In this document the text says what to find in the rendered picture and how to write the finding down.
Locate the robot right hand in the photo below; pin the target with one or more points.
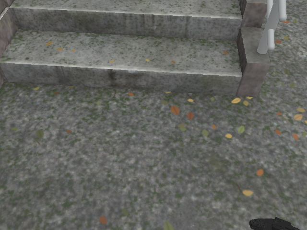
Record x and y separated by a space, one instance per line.
271 224

